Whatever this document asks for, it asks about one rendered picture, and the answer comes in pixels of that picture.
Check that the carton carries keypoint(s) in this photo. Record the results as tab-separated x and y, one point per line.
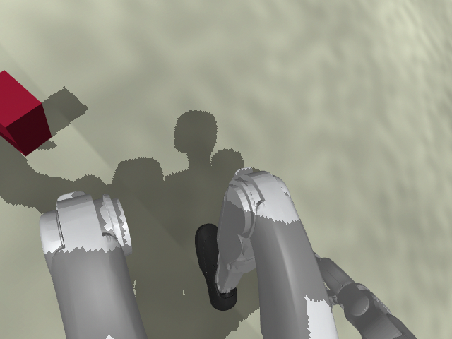
22	119

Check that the right robot hand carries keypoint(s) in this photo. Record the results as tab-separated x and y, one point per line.
334	277

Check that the right robot foot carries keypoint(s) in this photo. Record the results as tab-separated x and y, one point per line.
207	254

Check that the right robot arm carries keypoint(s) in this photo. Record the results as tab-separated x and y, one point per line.
369	315

